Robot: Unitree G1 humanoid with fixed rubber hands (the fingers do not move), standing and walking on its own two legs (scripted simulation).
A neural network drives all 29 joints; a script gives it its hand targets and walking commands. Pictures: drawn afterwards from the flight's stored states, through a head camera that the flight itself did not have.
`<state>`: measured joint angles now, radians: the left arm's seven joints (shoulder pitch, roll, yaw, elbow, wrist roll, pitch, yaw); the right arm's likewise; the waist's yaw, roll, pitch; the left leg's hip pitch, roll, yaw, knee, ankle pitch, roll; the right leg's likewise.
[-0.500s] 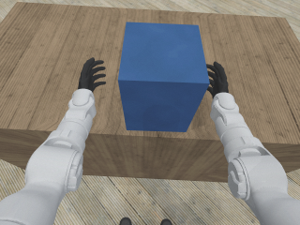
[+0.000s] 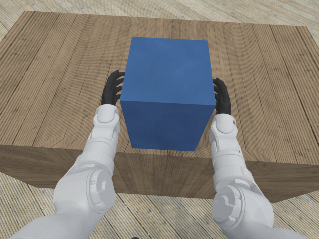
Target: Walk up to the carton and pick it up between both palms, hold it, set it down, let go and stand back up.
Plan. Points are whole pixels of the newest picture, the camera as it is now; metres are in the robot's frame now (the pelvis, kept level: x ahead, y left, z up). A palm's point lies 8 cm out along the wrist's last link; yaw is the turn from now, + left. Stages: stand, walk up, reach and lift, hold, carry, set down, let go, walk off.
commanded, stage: reach and lift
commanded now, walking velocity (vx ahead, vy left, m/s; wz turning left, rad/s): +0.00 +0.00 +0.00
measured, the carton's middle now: (166, 99) +0.48 -0.03 +0.01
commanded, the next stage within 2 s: none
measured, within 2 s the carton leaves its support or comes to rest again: leaves its support in 1.52 s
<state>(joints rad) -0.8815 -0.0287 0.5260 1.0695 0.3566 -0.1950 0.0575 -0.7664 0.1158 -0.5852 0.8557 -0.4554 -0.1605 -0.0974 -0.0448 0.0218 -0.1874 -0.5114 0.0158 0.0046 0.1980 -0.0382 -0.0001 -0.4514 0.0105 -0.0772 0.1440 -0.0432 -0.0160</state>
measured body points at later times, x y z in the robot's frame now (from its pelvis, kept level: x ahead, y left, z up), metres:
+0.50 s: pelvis +0.01 +0.00 +0.00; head +0.09 +0.00 +0.45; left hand +0.46 +0.12 +0.06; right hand +0.42 -0.17 +0.05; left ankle +0.01 +0.12 -0.75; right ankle -0.01 -0.11 -0.75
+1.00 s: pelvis +0.02 +0.00 +0.01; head +0.09 +0.00 +0.45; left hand +0.46 +0.12 +0.06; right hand +0.42 -0.17 +0.05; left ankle +0.01 +0.12 -0.75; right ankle -0.01 -0.11 -0.75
